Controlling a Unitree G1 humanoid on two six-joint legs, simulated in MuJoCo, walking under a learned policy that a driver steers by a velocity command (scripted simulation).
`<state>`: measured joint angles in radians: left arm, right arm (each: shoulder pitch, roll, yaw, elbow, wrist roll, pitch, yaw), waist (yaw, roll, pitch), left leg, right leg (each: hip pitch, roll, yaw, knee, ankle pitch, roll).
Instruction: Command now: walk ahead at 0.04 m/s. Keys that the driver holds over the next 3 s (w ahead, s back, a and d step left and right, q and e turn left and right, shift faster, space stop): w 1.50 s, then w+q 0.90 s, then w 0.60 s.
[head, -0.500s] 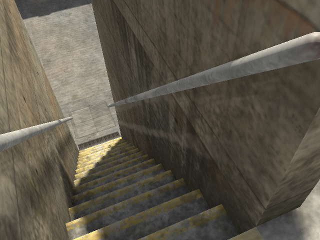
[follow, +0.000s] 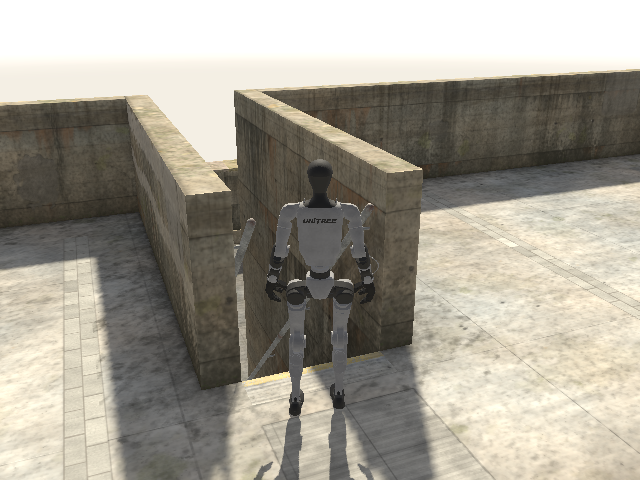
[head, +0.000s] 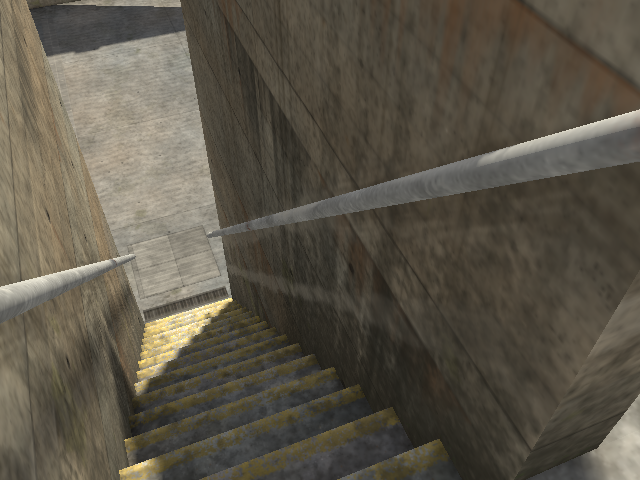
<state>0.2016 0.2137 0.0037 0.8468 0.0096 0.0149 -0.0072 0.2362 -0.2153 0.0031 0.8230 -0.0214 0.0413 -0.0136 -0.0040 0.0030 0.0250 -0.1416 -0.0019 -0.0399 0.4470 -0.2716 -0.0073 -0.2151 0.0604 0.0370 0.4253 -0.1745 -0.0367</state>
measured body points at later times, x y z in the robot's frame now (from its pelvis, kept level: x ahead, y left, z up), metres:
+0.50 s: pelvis +0.12 +0.01 -0.01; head +0.14 +0.02 +0.44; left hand +0.29 +0.27 -0.11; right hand +0.09 -0.25 -0.14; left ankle -0.02 +0.12 -0.74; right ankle +0.20 -0.08 -0.72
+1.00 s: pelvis +0.32 +0.05 -0.03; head +0.32 +0.04 +0.42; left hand +0.25 +0.33 -0.16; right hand +0.49 -0.21 -0.14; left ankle +0.46 +0.22 -0.73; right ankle +0.24 -0.07 -0.74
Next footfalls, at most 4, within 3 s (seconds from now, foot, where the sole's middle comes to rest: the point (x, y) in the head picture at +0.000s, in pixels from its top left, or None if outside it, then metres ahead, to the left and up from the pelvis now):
0.56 right None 0.28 -0.07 -0.78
1.16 left None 0.43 0.23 -1.01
1.54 right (317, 475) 0.73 0.04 -1.24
2.02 left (219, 456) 0.89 0.36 -1.47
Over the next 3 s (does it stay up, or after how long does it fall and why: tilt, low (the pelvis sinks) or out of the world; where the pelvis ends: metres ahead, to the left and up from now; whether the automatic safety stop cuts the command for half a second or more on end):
stays up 1.36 0.47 -1.25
